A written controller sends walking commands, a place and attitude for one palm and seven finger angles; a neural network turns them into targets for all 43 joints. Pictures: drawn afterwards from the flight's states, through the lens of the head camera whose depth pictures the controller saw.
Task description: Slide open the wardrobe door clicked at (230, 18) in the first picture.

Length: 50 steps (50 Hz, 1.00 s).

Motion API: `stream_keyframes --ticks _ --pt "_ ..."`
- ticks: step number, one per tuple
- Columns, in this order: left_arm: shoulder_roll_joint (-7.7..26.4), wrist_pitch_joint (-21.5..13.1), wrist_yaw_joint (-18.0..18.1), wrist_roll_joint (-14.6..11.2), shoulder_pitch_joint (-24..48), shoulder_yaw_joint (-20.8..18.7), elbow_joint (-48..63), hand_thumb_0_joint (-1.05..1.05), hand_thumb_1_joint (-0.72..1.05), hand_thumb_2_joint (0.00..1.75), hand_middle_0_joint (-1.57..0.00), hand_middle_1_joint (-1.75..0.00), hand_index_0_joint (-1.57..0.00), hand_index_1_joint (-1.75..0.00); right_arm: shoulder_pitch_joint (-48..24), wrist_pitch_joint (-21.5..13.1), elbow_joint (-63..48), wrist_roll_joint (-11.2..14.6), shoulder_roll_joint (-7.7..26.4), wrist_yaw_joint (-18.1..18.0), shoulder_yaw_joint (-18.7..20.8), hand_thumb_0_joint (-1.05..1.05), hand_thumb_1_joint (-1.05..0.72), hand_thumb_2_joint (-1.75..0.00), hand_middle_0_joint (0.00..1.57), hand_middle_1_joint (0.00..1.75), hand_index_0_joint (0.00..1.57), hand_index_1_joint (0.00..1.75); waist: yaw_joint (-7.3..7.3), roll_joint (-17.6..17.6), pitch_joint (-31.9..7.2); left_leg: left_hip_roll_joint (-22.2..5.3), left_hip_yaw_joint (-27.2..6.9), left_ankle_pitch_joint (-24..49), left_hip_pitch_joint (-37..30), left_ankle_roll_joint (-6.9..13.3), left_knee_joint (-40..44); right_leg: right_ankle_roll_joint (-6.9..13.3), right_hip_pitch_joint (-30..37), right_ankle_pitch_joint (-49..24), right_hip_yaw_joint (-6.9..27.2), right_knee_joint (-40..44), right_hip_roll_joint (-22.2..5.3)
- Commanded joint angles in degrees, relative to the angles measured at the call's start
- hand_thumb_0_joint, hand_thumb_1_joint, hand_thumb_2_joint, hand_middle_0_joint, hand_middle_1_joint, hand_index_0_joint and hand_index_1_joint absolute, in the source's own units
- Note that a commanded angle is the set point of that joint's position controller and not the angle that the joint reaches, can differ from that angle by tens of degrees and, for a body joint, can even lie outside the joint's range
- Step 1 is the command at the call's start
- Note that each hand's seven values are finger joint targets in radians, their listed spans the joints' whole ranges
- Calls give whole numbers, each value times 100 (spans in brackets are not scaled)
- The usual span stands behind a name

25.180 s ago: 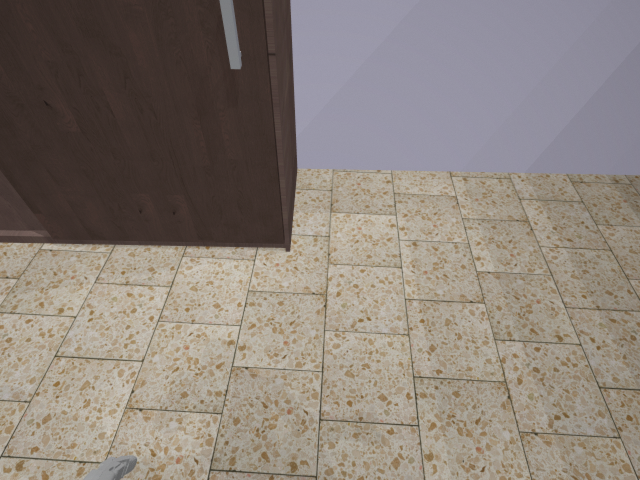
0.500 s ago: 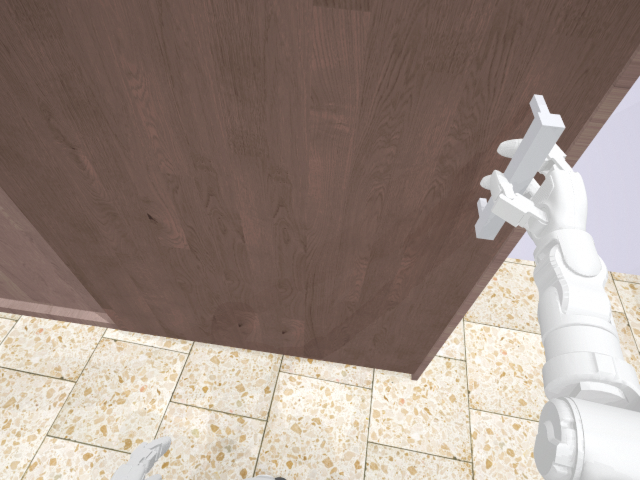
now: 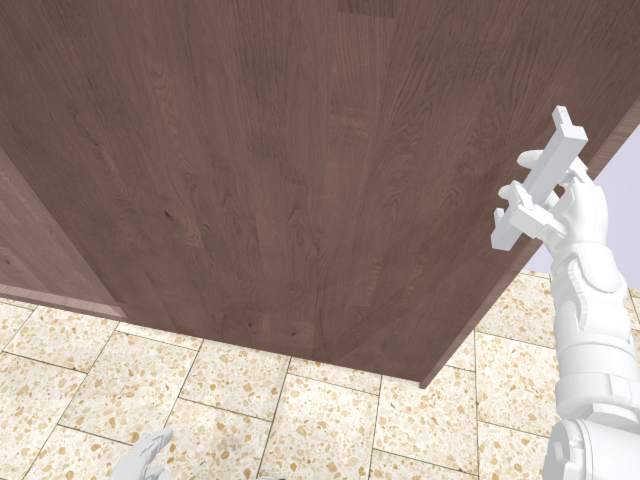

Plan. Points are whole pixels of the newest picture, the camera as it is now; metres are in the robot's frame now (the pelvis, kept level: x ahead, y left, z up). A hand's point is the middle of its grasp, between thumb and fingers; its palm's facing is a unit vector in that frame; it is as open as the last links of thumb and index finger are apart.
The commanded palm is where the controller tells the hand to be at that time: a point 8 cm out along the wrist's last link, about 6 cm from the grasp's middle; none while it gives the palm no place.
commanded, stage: grip the handle and tug to test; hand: right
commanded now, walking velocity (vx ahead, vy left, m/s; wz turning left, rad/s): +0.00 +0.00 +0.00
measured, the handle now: (528, 183) +0.49 -0.21 +0.13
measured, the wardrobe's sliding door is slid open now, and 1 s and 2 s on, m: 0.00 0.01 0.11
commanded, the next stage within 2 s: tug the door sideways, standing still in 0.14 s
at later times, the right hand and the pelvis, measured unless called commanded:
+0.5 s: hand (519, 206) +0.43 -0.18 +0.14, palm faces +0.11 +0.99 +0.01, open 6.0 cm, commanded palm +0.40 -0.20 +0.14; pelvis +0.02 -0.01 +0.00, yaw -4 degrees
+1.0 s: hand (506, 206) +0.43 -0.16 +0.14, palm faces +0.11 +0.99 -0.03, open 6.1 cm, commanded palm +0.41 -0.20 +0.14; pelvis +0.00 -0.02 +0.00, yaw -6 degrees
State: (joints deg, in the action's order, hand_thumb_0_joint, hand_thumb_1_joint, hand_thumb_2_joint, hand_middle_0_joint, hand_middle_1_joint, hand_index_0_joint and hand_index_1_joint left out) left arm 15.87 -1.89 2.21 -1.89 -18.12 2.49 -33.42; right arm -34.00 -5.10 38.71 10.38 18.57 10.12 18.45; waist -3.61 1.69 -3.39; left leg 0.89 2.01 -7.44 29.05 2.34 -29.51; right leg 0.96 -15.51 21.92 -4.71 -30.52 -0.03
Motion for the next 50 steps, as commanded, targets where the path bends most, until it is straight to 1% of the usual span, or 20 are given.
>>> stream_keyframes --ticks 1,2,3,5,9,12,14,16,17,19,21,25,27,29,39,40,41,48,49,50 --pt "728 -205 34 -38 230 -288 877 0 90 90 -20 -30 -20 -30 -990 -350 -1679 189 1594 59 633 0 -90 -90 45 140 45 140 572 -255 -2095 -245 -348 1857 -3284 -23 -145 1 -1094 -1888 217 552 -44" --pt "715 -197 30 -45 236 -283 882 0 90 90 -20 -30 -20 -30 -803 -307 -1780 197 1610 57 674 0 -90 -90 45 140 45 140 603 -294 -2107 -249 -345 1994 -3378 -20 -165 -1 -1113 -1977 213 568 -44" --pt "697 -189 22 -46 291 -281 923 0 90 90 -20 -30 -20 -30 -761 -272 -2023 199 1510 65 599 0 -90 -90 45 140 45 140 612 -75 -2161 -248 -344 2120 -3386 -7 -177 -19 -1035 -2117 200 569 -40" --pt "681 -176 11 -60 337 -286 959 0 90 90 -20 -30 -20 -30 -472 -160 -2199 231 1337 57 518 0 -90 -90 45 140 45 140 612 -138 -2069 -229 -304 2210 -3353 -13 -159 -30 -953 -2247 174 578 -58" --pt "679 -127 30 -64 349 -324 950 0 90 90 -20 -30 -20 -30 -263 34 -2486 217 1408 -25 632 0 -90 -90 45 140 45 140 597 -257 -2110 -217 -292 2415 -3415 -31 -167 -31 -860 -2426 161 562 -78" --pt "633 -107 31 -67 388 -318 970 0 90 90 -20 -30 -20 -30 -122 163 -2699 196 1272 -64 537 0 -90 -90 45 140 45 140 605 15 -2102 -219 -262 2645 -3405 -14 -183 -65 -716 -2720 150 539 -79" --pt "604 -128 34 -68 354 -312 894 0 90 90 -20 -30 -20 -30 -927 249 -2708 161 565 -139 -190 0 -90 -90 45 140 45 140 298 -116 -1862 -177 -166 2555 -2968 -49 -108 -74 -524 -2746 202 492 -88" --pt "604 -146 74 -53 248 -339 750 0 90 90 -20 -30 -20 -30 -1811 327 -2500 63 227 -309 -600 0 -90 -90 45 140 45 140 33 -202 -1710 -156 -109 2318 -2562 -78 -60 -68 -372 -2599 260 422 -85" --pt "601 -166 95 -23 160 -361 639 0 90 90 -20 -30 -20 -30 -2217 334 -2400 -1 254 -398 -627 0 -90 -90 45 140 45 140 -33 -14 -1788 -160 -93 2316 -2453 -80 -68 -88 -280 -2640 290 378 -62" --pt "556 -191 82 27 35 -363 519 0 90 90 -20 -30 -20 -30 -2365 340 -2168 -130 -25 -507 -864 0 -90 -90 45 140 45 140 -40 181 -2001 -157 -45 2384 -2366 -63 -123 -154 -126 -2922 321 290 -23" --pt "540 -221 55 64 -44 -375 434 0 90 90 -20 -30 -20 -30 -2655 254 -2126 -215 -284 -561 -1146 0 -90 -90 45 140 45 140 -120 39 -2157 -155 0 2461 -2273 -56 -159 -204 41 -3226 390 207 -36" --pt "499 -297 -1 93 -56 -344 328 0 90 90 -20 -30 -20 -30 -2953 71 -1766 -270 -783 -524 -1612 0 -90 -90 45 140 45 140 -137 -2 -2014 -149 98 2211 -1970 -44 -220 -305 124 -3396 529 179 -47" --pt "489 -342 -17 105 -55 -347 316 0 90 90 -20 -30 -20 -30 -3213 -57 -1740 -274 -897 -514 -1742 0 -90 -90 45 140 45 140 -151 30 -2135 -147 84 2128 -1893 -47 -243 -303 229 -3418 560 135 -44" --pt "473 -405 -40 108 -25 -312 272 0 90 90 -20 -30 -20 -30 -3354 -147 -1545 -273 -1117 -502 -1932 0 -90 -90 45 140 45 140 -161 13 -1924 -140 128 1864 -1709 -34 -251 -356 200 -3318 628 156 -57" --pt "483 -720 -204 150 -157 -309 71 0 90 90 -20 -30 -20 -30 -4041 -539 -1242 -233 -1876 -578 -2551 0 -90 -90 45 140 45 140 -235 101 -2000 -97 215 1267 -1096 -31 -366 -530 483 -3386 870 58 -112" --pt "478 -748 -216 149 -172 -311 36 0 90 90 -20 -30 -20 -30 -4037 -535 -1156 -238 -1938 -591 -2591 0 -90 -90 45 140 45 140 -256 145 -1967 -96 227 1242 -1040 -32 -378 -549 484 -3400 876 44 -116" --pt "514 -766 -223 163 -215 -325 13 0 90 90 -20 -30 -20 -30 -4052 -558 -1109 -240 -1882 -620 -2538 0 -90 -90 45 140 45 140 -249 -64 -2003 -90 240 1220 -1050 -35 -378 -547 476 -3425 915 38 -118" --pt "501 -871 -261 160 -243 -324 -43 0 90 90 -20 -30 -20 -30 -4080 -583 -966 -260 -1997 -685 -2585 0 -90 -90 45 140 45 140 -231 14 -1917 -94 247 1111 -1001 -28 -420 -549 317 -3180 916 47 -85" --pt "532 -863 -226 151 -260 -321 -116 0 90 90 -20 -30 -20 -30 -4681 -603 -1003 -283 -1746 -738 -2454 0 -90 -90 45 140 45 140 -339 5 -1880 -91 231 1068 -980 -35 -377 -554 281 -2990 913 60 -71" --pt "761 -652 51 -11 -56 -498 -124 0 90 90 -20 -30 -20 -30 -4522 -856 -850 -744 1284 -1148 -632 0 -90 -90 45 140 45 140 156 -334 -1651 -402 -61 498 -1817 -43 -410 -142 -464 -1831 745 174 -402"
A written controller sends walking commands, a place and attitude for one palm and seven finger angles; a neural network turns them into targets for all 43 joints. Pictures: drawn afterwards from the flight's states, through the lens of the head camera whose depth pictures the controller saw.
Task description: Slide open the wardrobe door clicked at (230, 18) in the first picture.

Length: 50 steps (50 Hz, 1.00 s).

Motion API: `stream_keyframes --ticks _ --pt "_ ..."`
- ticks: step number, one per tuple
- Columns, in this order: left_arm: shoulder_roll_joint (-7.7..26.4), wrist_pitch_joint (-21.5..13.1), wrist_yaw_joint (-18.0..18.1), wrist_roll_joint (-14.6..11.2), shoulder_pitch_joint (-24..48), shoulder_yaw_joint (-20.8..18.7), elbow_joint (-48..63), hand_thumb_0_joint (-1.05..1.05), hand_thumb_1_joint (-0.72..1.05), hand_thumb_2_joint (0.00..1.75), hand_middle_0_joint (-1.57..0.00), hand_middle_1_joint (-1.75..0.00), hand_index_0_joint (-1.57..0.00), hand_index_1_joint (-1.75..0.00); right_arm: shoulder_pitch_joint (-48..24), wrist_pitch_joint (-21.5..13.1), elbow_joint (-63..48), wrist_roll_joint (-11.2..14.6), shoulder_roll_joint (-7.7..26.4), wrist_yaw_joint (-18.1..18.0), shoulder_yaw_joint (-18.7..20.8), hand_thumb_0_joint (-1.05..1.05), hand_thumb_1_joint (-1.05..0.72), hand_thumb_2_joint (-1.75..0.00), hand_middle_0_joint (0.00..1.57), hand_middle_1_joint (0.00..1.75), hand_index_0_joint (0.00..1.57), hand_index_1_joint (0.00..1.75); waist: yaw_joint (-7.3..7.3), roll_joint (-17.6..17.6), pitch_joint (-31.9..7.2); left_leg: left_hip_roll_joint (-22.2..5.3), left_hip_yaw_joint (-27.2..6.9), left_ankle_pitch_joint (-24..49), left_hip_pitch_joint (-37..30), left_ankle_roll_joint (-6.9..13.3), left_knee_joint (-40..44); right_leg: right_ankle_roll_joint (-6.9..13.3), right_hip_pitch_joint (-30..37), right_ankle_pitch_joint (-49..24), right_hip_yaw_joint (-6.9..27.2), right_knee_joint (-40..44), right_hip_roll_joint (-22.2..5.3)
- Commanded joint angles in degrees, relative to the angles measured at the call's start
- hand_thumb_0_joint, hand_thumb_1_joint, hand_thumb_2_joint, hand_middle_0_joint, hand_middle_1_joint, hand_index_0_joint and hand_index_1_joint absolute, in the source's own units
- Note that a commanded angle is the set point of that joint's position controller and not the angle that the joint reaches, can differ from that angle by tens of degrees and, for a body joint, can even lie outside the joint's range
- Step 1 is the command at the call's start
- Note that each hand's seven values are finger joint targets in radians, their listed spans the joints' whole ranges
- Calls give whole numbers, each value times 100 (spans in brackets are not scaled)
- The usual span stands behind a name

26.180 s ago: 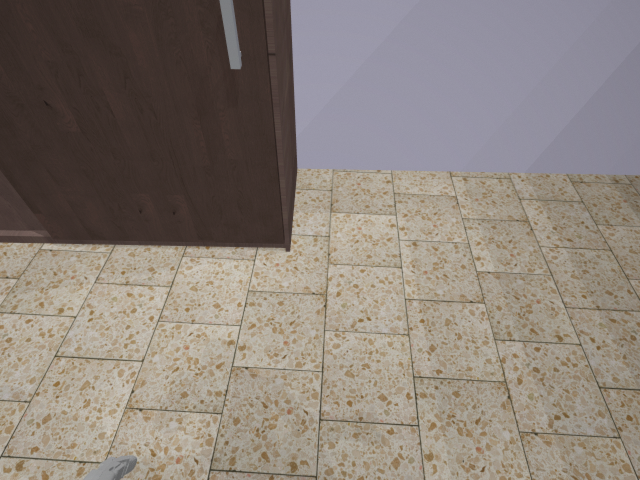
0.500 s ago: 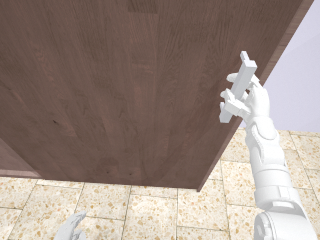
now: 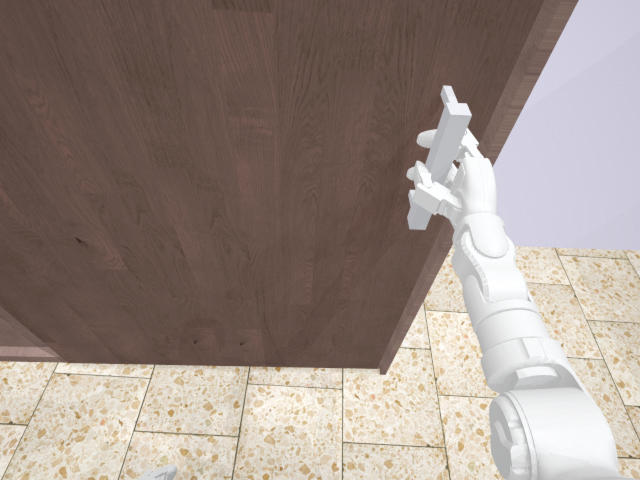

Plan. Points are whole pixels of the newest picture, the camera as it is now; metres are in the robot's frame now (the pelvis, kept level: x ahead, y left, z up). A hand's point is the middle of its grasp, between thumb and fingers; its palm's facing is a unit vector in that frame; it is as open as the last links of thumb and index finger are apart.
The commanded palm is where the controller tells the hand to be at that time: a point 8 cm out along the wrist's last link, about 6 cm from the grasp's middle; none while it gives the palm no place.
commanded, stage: step sideways, sliding the door along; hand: right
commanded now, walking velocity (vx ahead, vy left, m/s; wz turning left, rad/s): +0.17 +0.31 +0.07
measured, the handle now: (431, 163) +0.50 -0.12 +0.14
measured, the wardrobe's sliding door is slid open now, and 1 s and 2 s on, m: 0.01 0.11 0.48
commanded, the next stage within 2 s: none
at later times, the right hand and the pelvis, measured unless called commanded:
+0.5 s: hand (405, 186) +0.45 -0.08 +0.14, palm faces +0.19 +0.97 -0.12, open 6.3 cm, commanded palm +0.42 -0.07 +0.15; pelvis +0.00 +0.08 -0.01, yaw +0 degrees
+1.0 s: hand (333, 180) +0.45 +0.01 +0.14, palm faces +0.33 +0.94 -0.11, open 6.6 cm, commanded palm +0.41 +0.04 +0.15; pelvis +0.06 +0.22 +0.00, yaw -3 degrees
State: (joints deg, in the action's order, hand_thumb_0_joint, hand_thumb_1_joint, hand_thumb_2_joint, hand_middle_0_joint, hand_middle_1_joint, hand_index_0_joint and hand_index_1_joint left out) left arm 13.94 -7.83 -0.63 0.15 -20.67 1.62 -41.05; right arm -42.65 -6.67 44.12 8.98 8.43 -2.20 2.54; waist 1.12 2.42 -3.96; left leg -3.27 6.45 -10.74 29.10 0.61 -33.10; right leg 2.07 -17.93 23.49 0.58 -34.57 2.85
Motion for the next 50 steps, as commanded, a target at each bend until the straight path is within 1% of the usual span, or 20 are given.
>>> stream_keyframes --ticks 1,3,8,12,14,15,16,20,21,23,24,25,27,32,35,38,40,41,42,50 --pt "834 32 446 -224 287 -322 664 0 90 90 -20 -30 -20 -30 -3514 -785 -1301 -620 1942 -1 654 0 -90 -90 45 140 45 140 -373 -532 -1289 -35 -497 610 -1978 161 112 -177 -507 -1125 213 908 -604" --pt "723 91 596 -259 492 -339 788 0 90 90 -20 -30 -20 -30 -3006 -803 -1476 -555 1057 42 24 0 -90 -90 45 140 45 140 -359 -37 -1266 -41 -452 349 -1572 181 -344 -115 -32 -1075 436 745 -911" --pt "646 176 744 -151 598 -364 719 0 90 90 -20 -30 -20 -30 -3068 -723 -1803 -460 1004 59 -36 0 -90 -90 45 140 45 140 -512 821 -801 296 -380 -1339 486 111 -1797 452 1935 -3767 1667 798 -2189" --pt "685 284 634 -135 792 -383 694 0 90 90 -20 -30 -20 -30 -2754 -668 -1962 -518 1175 28 153 0 -90 -90 45 140 45 140 -335 438 -832 255 -453 -40 -1111 353 -448 148 1525 -5510 547 -496 -1866" --pt "583 289 611 -214 867 -485 818 0 90 90 -20 -30 -20 -30 -2681 -569 -2413 -580 996 77 -51 0 -90 -90 45 140 45 140 -346 -895 -1392 -806 -1838 3063 -2854 931 296 -306 43 -3128 -375 -2266 -822" --pt "584 246 617 -213 1061 -561 883 0 90 90 -20 -30 -20 -30 -2515 -528 -2338 -605 1005 88 11 0 -90 -90 45 140 45 140 -247 -1426 -1206 -1405 -2715 4135 -3102 1442 643 -420 -847 333 -190 -3054 -242" --pt "567 233 606 -239 1172 -550 867 0 90 90 -20 -30 -20 -30 -2311 -404 -2246 -593 821 113 -113 0 -90 -90 45 140 45 140 -103 -1464 -900 -1573 -2768 4095 -2842 1462 736 -330 -1185 1372 155 -3415 -321" --pt "303 134 742 -120 1246 -282 864 0 90 90 -20 -30 -20 -30 -2588 -435 -3155 -613 419 -5 -416 0 -90 -90 45 140 45 140 -394 -810 -1490 -986 -1395 4039 -2621 887 163 -310 259 34 -306 -610 -571" --pt "345 113 793 -100 1247 -283 858 0 90 90 -20 -30 -20 -30 -2713 -497 -3417 -562 336 -21 -570 0 -90 -90 45 140 45 140 -507 -469 -1735 -775 -1116 3445 -2165 617 -422 -237 1152 -975 -311 480 -836" --pt "696 142 692 -101 1258 -473 964 0 90 90 -20 -30 -20 -30 -2643 -568 -3683 -349 218 -4 -714 0 -90 -90 45 140 45 140 -379 1447 -2151 187 -751 -1310 333 -233 -2433 913 3228 -5142 2145 911 -3275" --pt "611 216 508 -169 1504 -478 1034 0 90 90 -20 -30 -20 -30 -2745 -553 -3570 -336 60 33 -671 0 -90 -90 45 140 45 140 -156 991 -2153 133 -1323 -2066 314 -89 -3196 1127 3112 -4211 2168 947 -3604" --pt "543 272 490 -224 1416 -488 1019 0 90 90 -20 -30 -20 -30 -2669 -478 -3399 -394 23 48 -718 0 -90 -90 45 140 45 140 -304 398 -1704 54 -1239 -1952 707 -35 -3029 1192 3097 -4099 1774 787 -3458" --pt "493 260 461 -184 1472 -415 1022 0 90 90 -20 -30 -20 -30 -2899 -460 -3736 -389 -117 84 -1002 0 -90 -90 45 140 45 140 -417 874 -1295 -48 -1033 -1892 795 -79 -2487 1114 3074 -5111 1291 524 -3257" --pt "675 245 387 -273 1423 -452 1249 0 90 90 -20 -30 -20 -30 -2336 -348 -4059 -500 -68 22 -1090 0 -90 -90 45 140 45 140 -413 1139 -1551 346 -72 51 -1346 -49 97 70 2534 -5517 -213 -335 -2170" --pt "436 225 486 -308 1507 -449 1191 0 90 90 -20 -30 -20 -30 -1794 -277 -3815 -691 546 -44 -723 0 -90 -90 45 140 45 140 -383 -918 -1537 -985 -1142 4891 -2876 525 319 -512 379 -1244 -671 -1461 -956" --pt "212 80 633 -261 1632 -315 1100 0 90 90 -20 -30 -20 -30 -1714 -307 -4421 -700 435 -77 -718 0 -90 -90 45 140 45 140 -220 -1234 -1390 -1224 -1356 6520 -3453 737 -112 -424 -538 805 -454 -1216 -691" --pt "241 -15 689 -228 1478 -313 1030 0 90 90 -20 -30 -20 -30 -1759 -427 -4889 -603 182 -129 -934 0 -90 -90 45 140 45 140 -445 -664 -1783 -813 -713 5560 -2551 249 -1122 -254 1302 -2588 -320 533 -1373" --pt "523 -20 655 -184 1493 -468 1107 0 90 90 -20 -30 -20 -30 -1651 -480 -5122 -506 40 -83 -1057 0 -90 -90 45 140 45 140 -422 548 -2018 -116 -394 2207 -640 -304 -1900 294 3296 -6985 784 582 -2518" --pt "564 25 416 -163 1459 -522 1244 0 90 90 -20 -30 -20 -30 -1468 -504 -5072 -500 -229 14 -1078 0 -90 -90 45 140 45 140 -207 979 -2194 206 -720 -1897 203 -244 -2241 778 4220 -9041 1176 454 -3226" --pt "449 -116 233 -262 1761 -463 1674 0 90 90 -20 -30 -20 -30 -1144 -437 -5273 -653 -36 -33 -1045 0 -90 -90 45 140 45 140 -279 1377 -1315 278 -259 -101 -1317 -141 -485 87 2519 -5466 -577 36 -2544"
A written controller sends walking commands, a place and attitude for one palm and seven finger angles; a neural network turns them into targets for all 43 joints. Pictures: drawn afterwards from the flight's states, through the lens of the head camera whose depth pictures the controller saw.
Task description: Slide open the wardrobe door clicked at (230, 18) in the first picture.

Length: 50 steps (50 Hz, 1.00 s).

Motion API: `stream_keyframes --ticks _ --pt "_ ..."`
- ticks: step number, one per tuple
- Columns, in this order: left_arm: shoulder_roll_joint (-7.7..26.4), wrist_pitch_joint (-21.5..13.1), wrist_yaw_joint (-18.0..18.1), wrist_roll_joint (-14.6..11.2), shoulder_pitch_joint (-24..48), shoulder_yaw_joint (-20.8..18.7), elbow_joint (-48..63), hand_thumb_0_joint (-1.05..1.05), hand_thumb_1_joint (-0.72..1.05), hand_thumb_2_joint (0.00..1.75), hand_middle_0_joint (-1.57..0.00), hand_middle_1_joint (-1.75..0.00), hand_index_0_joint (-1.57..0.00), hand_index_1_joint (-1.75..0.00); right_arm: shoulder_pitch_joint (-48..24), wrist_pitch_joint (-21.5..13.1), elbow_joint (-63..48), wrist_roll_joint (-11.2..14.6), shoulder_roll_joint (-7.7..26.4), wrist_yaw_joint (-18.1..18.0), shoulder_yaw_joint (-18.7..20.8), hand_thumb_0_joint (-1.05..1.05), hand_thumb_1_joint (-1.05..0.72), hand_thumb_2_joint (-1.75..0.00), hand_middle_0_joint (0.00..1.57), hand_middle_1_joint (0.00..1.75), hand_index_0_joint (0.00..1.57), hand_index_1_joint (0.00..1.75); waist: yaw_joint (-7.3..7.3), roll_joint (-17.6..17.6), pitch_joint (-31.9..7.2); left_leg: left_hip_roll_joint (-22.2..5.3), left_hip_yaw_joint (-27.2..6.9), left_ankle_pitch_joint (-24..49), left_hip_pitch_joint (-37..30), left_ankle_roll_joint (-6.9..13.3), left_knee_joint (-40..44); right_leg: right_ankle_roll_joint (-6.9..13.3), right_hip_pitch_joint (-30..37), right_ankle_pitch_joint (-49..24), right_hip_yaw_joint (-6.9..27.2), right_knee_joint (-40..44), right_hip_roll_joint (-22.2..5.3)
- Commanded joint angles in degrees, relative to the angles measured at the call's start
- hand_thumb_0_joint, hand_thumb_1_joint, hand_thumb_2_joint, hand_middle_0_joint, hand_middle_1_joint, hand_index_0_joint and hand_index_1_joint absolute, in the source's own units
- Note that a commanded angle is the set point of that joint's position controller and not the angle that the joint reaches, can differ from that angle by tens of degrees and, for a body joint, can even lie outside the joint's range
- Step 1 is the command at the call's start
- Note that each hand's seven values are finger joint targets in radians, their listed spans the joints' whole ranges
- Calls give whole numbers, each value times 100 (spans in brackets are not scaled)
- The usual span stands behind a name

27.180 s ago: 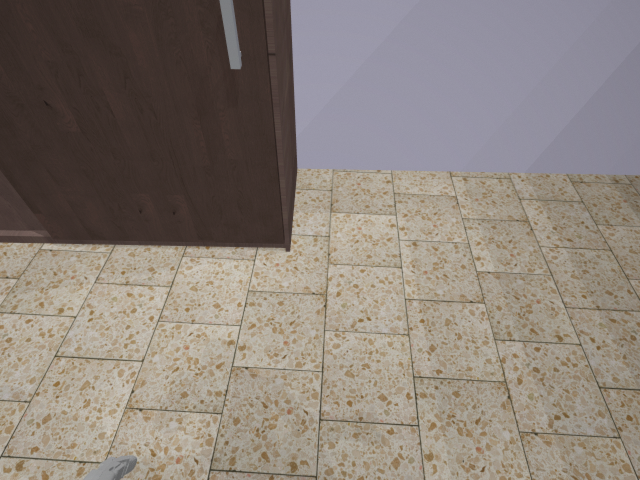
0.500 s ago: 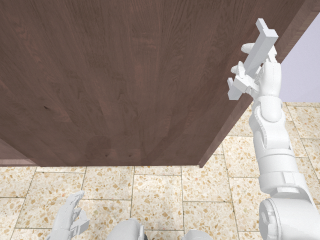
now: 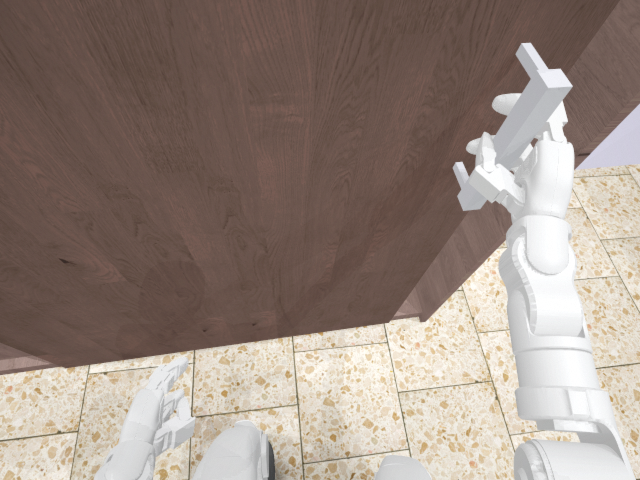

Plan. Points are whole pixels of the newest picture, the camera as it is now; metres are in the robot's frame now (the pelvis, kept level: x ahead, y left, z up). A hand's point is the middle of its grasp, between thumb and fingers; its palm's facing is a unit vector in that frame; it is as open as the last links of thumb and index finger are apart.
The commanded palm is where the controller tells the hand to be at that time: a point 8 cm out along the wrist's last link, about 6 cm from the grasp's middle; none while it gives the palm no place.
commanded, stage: step sideways, sliding the door along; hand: right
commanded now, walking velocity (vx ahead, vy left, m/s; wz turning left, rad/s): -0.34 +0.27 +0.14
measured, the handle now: (495, 137) +0.45 -0.22 +0.14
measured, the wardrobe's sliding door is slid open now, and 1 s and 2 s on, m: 0.11 0.48 0.48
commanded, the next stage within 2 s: stop walking and hold the door there in 1.34 s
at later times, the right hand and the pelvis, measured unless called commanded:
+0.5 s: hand (306, 188) +0.38 +0.00 +0.14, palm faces +0.11 +0.98 -0.15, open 6.3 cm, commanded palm +0.36 -0.01 +0.14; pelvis +0.01 +0.13 +0.00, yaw +2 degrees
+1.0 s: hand (134, 204) +0.36 +0.16 +0.14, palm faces +0.08 +0.99 -0.12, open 6.3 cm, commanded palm +0.34 +0.15 +0.14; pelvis -0.06 +0.28 +0.01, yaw +10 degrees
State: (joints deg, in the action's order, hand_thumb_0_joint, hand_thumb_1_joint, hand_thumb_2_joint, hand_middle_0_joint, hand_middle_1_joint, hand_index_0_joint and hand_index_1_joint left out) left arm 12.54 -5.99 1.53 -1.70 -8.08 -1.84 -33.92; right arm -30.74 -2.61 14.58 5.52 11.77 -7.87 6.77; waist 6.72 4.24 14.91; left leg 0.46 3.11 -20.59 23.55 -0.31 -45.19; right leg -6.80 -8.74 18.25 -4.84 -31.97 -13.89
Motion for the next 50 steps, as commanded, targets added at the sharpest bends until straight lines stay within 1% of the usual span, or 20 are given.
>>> stream_keyframes --ticks 1,3,4,5,7,10,12,14,16,25,26,28,29,32,38,39,41,42,44,50 --pt "598 -311 58 -101 594 -75 959 0 90 90 -20 -30 -20 -30 -2208 -838 -2349 -311 -340 532 -1487 0 -90 -90 45 140 45 140 -833 1161 -3011 -154 109 1389 -1004 -59 1029 857 1240 -4323 -171 -358 -738" --pt "367 -324 103 -162 614 -14 934 0 90 90 -20 -30 -20 -30 -2057 -923 -2638 -394 -21 506 -1393 0 -90 -90 45 140 45 140 -808 -260 -3024 -853 -418 4820 -1600 125 1725 1004 342 -2161 -523 -1566 137" --pt "325 -305 140 -153 558 -61 924 0 90 90 -20 -30 -20 -30 -1530 -900 -2467 -393 198 497 -1159 0 -90 -90 45 140 45 140 -673 -1637 -3318 -1480 -1435 7135 -2382 581 1604 668 -830 986 -264 -2571 920" --pt "323 -347 179 -100 559 -88 902 0 90 90 -20 -30 -20 -30 -1122 -899 -2638 -410 367 507 -962 0 -90 -90 45 140 45 140 -505 -2282 -3489 -1680 -1831 7909 -2504 673 1562 364 -1214 2206 184 -3348 1232" --pt "88 -497 149 -51 597 158 732 0 90 90 -20 -30 -20 -30 -1433 -1039 -3496 -429 26 426 -1215 0 -90 -90 45 140 45 140 -659 -1678 -3515 -1895 -1847 8202 -3260 1079 1299 373 -1838 2237 608 -2863 1108" --pt "142 -407 91 -38 505 142 661 0 90 90 -20 -30 -20 -30 -1494 -1250 -3688 -466 -237 305 -1423 0 -90 -90 45 140 45 140 -798 -1638 -3732 -1609 -1342 8157 -3296 995 957 354 -1091 1055 295 -960 1015" --pt "214 -335 54 2 457 64 716 0 90 90 -20 -30 -20 -30 -1751 -1453 -3850 -399 -400 345 -1758 0 -90 -90 45 140 45 140 -918 -1124 -3951 -1248 -901 6281 -1973 572 557 578 749 -1605 407 230 340" --pt "559 -309 -77 10 467 -197 943 0 90 90 -20 -30 -20 -30 -1578 -1389 -3679 -341 -548 492 -1748 0 -90 -90 45 140 45 140 -711 493 -4184 -296 -645 -661 741 -91 -892 1747 3071 -7586 1751 274 -1795" --pt "626 -328 -165 119 568 -216 1074 0 90 90 -20 -30 -20 -30 -1924 -1227 -3387 -571 -499 400 -1379 0 -90 -90 45 140 45 140 -756 1243 -3652 -214 -812 -1330 1455 -56 -1350 1705 3195 -7699 1109 50 -1705" --pt "436 -267 -54 -34 782 -25 977 0 90 90 -20 -30 -20 -30 -1361 -1133 -2985 -535 34 453 -1046 0 -90 -90 45 140 45 140 -766 918 -3068 -59 260 1330 -1043 -107 1211 781 1401 -4623 -415 -513 -804" --pt "406 -253 -34 -87 816 31 945 0 90 90 -20 -30 -20 -30 -1338 -1103 -3033 -545 74 449 -1111 0 -90 -90 45 140 45 140 -782 622 -2960 -160 227 2338 -1315 -78 1572 929 1051 -3835 -519 -810 -479" --pt "87 -280 90 -33 985 136 911 0 90 90 -20 -30 -20 -30 -986 -1081 -3181 -584 627 372 -793 0 -90 -90 45 140 45 140 -622 -1665 -3003 -1751 -1683 6880 -1930 656 1999 414 -892 1634 -370 -2510 820" --pt "93 -295 148 41 786 62 880 0 90 90 -20 -30 -20 -30 -207 -1016 -3027 -554 602 366 -656 0 -90 -90 45 140 45 140 -376 -2550 -3521 -1881 -1976 7033 -2123 881 1955 314 -1093 2340 208 -3509 1140" --pt "-94 -371 130 46 803 265 593 0 90 90 -20 -30 -20 -30 -826 -1185 -3710 -500 515 186 -516 0 -90 -90 45 140 45 140 -587 -1593 -3712 -1761 -1670 7039 -3229 1169 1634 253 -1688 2050 517 -2843 1056" --pt "232 -63 249 59 297 117 592 0 90 90 -20 -30 -20 -30 -1345 -1199 -3126 -420 967 142 -104 0 -90 -90 45 140 45 140 -712 -1142 -4125 -1296 -1384 4482 -2071 810 1684 473 -17 433 -57 -233 1066" --pt "307 -64 273 60 175 77 603 0 90 90 -20 -30 -20 -30 -1534 -1206 -3058 -375 952 194 -182 0 -90 -90 45 140 45 140 -811 -768 -4059 -1097 -1242 3366 -1182 584 1347 652 814 -252 148 482 752" --pt "638 -81 256 82 516 -98 845 0 90 90 -20 -30 -20 -30 -1676 -1189 -2805 -259 678 351 -427 0 -90 -90 45 140 45 140 -605 1756 -3327 -25 -547 -585 1078 -228 -1156 2053 1511 -2858 2969 1691 -2215" --pt "610 -78 168 126 788 -111 748 0 90 90 -20 -30 -20 -30 -1725 -1104 -2330 -305 653 402 -219 0 -90 -90 45 140 45 140 -504 1086 -3377 -56 -1277 -424 744 -102 -2496 2192 861 -2285 2742 1649 -2358" --pt "641 -68 165 158 676 -113 523 0 90 90 -20 -30 -20 -30 -2267 -1013 -2310 -348 721 511 -277 0 -90 -90 45 140 45 140 -621 1038 -2752 -466 -1159 -226 1583 -90 -2426 1995 1139 -3136 1637 1158 -1978" --pt "869 86 233 -63 217 -133 618 0 90 90 -20 -30 -20 -30 -2259 -732 -1648 -237 243 486 -720 0 -90 -90 45 140 45 140 -785 1170 -3046 2 420 296 -894 -131 727 1048 732 -3219 -212 363 -807"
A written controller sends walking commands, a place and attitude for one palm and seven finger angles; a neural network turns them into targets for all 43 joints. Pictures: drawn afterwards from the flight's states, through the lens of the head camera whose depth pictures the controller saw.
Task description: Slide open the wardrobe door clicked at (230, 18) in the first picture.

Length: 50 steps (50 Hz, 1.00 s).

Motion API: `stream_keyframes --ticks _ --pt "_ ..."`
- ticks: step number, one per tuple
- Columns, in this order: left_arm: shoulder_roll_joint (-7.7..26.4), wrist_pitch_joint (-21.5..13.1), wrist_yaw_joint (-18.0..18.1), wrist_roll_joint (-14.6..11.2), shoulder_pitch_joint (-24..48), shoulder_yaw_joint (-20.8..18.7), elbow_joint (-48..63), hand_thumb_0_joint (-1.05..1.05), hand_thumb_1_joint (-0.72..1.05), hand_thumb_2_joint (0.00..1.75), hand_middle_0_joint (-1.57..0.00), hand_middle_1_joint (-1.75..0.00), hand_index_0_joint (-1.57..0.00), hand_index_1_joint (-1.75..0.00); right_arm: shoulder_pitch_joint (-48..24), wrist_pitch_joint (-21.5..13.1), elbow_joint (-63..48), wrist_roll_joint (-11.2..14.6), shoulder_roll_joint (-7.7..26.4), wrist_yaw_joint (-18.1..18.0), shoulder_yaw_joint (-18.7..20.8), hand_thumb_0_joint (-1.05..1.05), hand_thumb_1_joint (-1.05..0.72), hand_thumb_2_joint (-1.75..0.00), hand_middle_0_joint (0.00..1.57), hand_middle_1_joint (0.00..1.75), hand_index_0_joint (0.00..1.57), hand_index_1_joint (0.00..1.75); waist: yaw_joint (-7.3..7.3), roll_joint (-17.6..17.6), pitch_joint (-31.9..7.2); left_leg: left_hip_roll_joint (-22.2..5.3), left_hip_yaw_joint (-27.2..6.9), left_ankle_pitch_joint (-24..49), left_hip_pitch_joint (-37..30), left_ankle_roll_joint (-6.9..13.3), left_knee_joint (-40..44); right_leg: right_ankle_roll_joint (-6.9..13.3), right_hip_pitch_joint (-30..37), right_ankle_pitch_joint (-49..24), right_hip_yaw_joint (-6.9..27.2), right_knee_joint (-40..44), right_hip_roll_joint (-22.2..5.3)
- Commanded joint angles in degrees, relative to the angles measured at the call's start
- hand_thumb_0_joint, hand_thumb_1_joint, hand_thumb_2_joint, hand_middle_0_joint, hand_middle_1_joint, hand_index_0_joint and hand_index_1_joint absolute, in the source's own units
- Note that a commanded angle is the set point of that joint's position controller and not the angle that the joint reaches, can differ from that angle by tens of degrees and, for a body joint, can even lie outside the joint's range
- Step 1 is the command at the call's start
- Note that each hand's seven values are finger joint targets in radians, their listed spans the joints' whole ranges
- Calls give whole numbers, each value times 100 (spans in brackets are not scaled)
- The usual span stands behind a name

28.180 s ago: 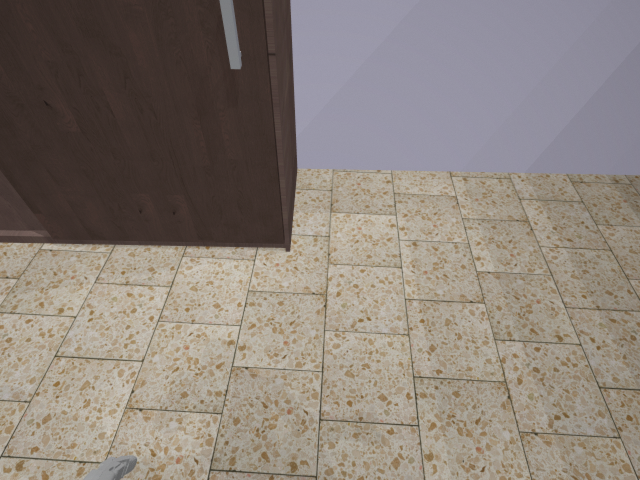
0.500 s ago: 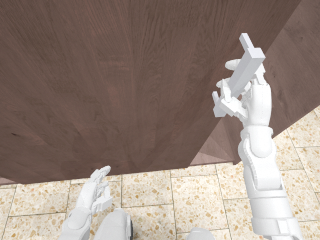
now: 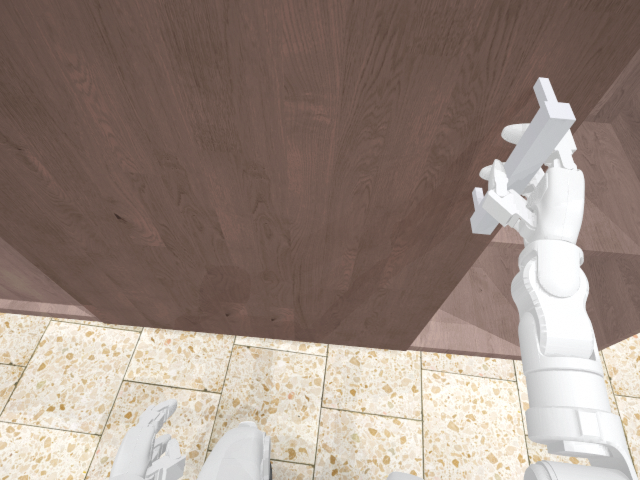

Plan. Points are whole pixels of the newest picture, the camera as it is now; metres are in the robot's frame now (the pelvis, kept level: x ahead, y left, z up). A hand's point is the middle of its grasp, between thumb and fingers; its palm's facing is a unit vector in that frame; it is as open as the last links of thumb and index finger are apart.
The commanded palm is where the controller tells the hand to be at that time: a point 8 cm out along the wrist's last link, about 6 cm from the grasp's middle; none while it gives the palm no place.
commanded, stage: step sideways, sliding the door along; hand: right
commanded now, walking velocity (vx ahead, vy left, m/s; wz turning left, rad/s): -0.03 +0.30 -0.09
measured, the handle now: (508, 164) +0.45 -0.22 +0.13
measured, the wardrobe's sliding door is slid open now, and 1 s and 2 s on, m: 0.48 0.48 0.48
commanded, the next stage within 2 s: stop walking and hold the door there in 0.34 s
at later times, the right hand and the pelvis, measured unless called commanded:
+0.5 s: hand (487, 186) +0.41 -0.18 +0.14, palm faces +0.53 +0.84 -0.12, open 6.8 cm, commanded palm +0.36 -0.20 +0.13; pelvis +0.03 +0.15 +0.01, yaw -4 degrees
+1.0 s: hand (489, 188) +0.40 -0.18 +0.13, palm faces +0.59 +0.77 -0.25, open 6.7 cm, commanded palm +0.36 -0.20 +0.13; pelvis +0.05 +0.17 +0.01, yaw +0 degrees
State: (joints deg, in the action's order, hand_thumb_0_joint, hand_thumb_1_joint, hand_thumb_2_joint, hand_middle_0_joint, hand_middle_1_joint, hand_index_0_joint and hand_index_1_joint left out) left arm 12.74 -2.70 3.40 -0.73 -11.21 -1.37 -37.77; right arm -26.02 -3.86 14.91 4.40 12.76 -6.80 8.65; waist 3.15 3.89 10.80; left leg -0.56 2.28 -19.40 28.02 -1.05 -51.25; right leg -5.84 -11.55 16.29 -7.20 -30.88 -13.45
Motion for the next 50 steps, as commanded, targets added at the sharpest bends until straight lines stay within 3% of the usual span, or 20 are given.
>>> stream_keyframes --ticks 1,2,4,7,10,12,13,16,22,23,25,26,28,30,33,38,41,42,46,50 --pt "792 -278 45 -209 594 -118 1069 0 90 90 -20 -30 -20 -30 -2813 -577 -1690 -107 -135 400 -1205 0 -90 -90 45 140 45 140 -494 1072 -2617 171 658 441 -1590 -64 1778 803 954 -2845 34 -24 -677" --pt "741 -322 43 -274 607 -90 1054 0 90 90 -20 -30 -20 -30 -2876 -578 -1755 -88 -150 366 -1243 0 -90 -90 45 140 45 140 -481 912 -2746 84 663 940 -1955 -48 2393 704 879 -2545 -5 -399 -457" --pt "321 -378 105 -333 730 44 1002 0 90 90 -20 -30 -20 -30 -3138 -528 -1826 -164 99 230 -1283 0 -90 -90 45 140 45 140 -488 -1391 -2828 -1478 -667 4149 -2908 666 2688 519 -887 664 -210 -1874 527" --pt "559 -465 283 -227 554 -97 512 0 90 90 -20 -30 -20 -30 -2930 -351 -1648 -86 387 28 -989 0 -90 -90 45 140 45 140 -342 -1889 -3102 -1830 -1049 6163 -3550 1227 2097 415 -1660 2150 349 -3023 989" --pt "544 -419 251 -167 331 9 323 0 90 90 -20 -30 -20 -30 -3620 -514 -1676 -36 -3 -4 -1260 0 -90 -90 45 140 45 140 -695 -1011 -3174 -1257 -1 4844 -2551 707 1020 482 114 -249 67 181 719" --pt "944 -351 129 -138 424 -246 593 0 90 90 -20 -30 -20 -30 -3608 -590 -1842 105 -371 181 -1550 0 -90 -90 45 140 45 140 -498 1402 -3549 -192 -118 -1135 596 -61 -826 1551 2910 -5214 2796 635 -1852" --pt "1003 -337 -67 -245 590 -290 672 0 90 90 -20 -30 -20 -30 -3680 -534 -1448 41 -434 262 -1462 0 -90 -90 45 140 45 140 -401 697 -3406 -243 -513 -1037 706 24 -1309 1697 2639 -3780 2668 734 -1951" --pt "897 -374 -170 -211 518 -298 575 0 90 90 -20 -30 -20 -30 -4072 -567 -1735 -50 -119 305 -1409 0 -90 -90 45 140 45 140 -552 1597 -2884 -426 -223 -673 1242 13 -1275 1490 2693 -4649 1411 338 -1310" --pt "946 -333 -177 -217 346 -306 910 0 90 90 -20 -30 -20 -30 -3399 -467 -1548 -40 329 366 -995 0 -90 -90 45 140 45 140 -568 1751 -2908 -37 522 81 -97 -69 315 1108 2178 -4826 308 324 -785" --pt "1323 -171 -50 -150 90 -360 504 0 90 90 -20 -30 -20 -30 -2017 -439 392 -245 3834 84 2292 0 -90 -90 45 140 45 140 -327 1828 -3007 142 671 89 -250 -150 499 1027 2097 -5005 2 268 -685" --pt "1065 -217 -97 -219 279 -234 893 0 90 90 -20 -30 -20 -30 -2236 -582 -284 -278 2726 256 1170 0 -90 -90 45 140 45 140 -285 1835 -2906 109 695 883 -1295 -64 2122 677 1497 -3858 -168 -497 -476" --pt "1073 -251 -68 -245 236 -213 841 0 90 90 -20 -30 -20 -30 -2133 -619 -100 -341 3063 227 1432 0 -90 -90 45 140 45 140 -305 1449 -2826 -30 570 1782 -1917 5 2730 521 972 -3001 -315 -1000 -96" --pt "737 -286 20 -265 536 -137 968 0 90 90 -20 -30 -20 -30 -1608 -549 298 -432 3938 87 2163 0 -90 -90 45 140 45 140 -214 -1405 -3058 -2064 -1697 6055 -3494 931 2526 279 -1663 1884 -55 -3168 1074" --pt "828 -416 128 -310 377 -66 738 0 90 90 -20 -30 -20 -30 -1230 -370 611 -358 3932 62 2364 0 -90 -90 45 140 45 140 -192 -1926 -2965 -2221 -1806 6288 -3159 1174 2299 284 -1970 2150 765 -3976 1028" --pt "882 -471 237 -260 560 4 587 0 90 90 -20 -30 -20 -30 -1170 -471 711 -383 3852 -127 2662 0 -90 -90 45 140 45 140 -213 -1818 -3156 -2013 -1024 6784 -3447 1068 1982 305 -1745 1845 577 -2820 1116" --pt "1029 -349 310 -192 463 -59 514 0 90 90 -20 -30 -20 -30 -1611 -654 308 -452 3281 -151 1963 0 -90 -90 45 140 45 140 -371 -1003 -3007 -1670 -481 5068 -2574 660 2022 297 -279 -205 306 -177 1163" --pt "1304 -300 284 -259 342 -209 701 0 90 90 -20 -30 -20 -30 -1670 -743 -282 -373 2803 -109 1337 0 -90 -90 45 140 45 140 -301 1094 -2810 -496 49 -343 -988 -26 1273 1109 884 -4229 1680 760 -680" --pt "1135 -337 220 -190 238 -119 752 0 90 90 -20 -30 -20 -30 -1419 -715 -100 -374 2428 -77 1145 0 -90 -90 45 140 45 140 -280 1230 -2799 -117 96 -1379 -545 13 402 1242 1154 -4662 1787 947 -778" --pt "1189 -485 171 -151 62 -121 671 0 90 90 -20 -30 -20 -30 -1552 -601 -217 -450 3043 -69 1470 0 -90 -90 45 140 45 140 -374 1127 -2698 -106 80 -641 -219 9 38 1076 1773 -5623 911 534 -371" --pt "1205 -541 197 -133 -53 -75 697 0 90 90 -20 -30 -20 -30 -1303 -424 296 -400 3195 -32 1566 0 -90 -90 45 140 45 140 -403 1137 -2572 -36 276 -319 -872 -25 945 1139 1216 -3797 780 911 -300"
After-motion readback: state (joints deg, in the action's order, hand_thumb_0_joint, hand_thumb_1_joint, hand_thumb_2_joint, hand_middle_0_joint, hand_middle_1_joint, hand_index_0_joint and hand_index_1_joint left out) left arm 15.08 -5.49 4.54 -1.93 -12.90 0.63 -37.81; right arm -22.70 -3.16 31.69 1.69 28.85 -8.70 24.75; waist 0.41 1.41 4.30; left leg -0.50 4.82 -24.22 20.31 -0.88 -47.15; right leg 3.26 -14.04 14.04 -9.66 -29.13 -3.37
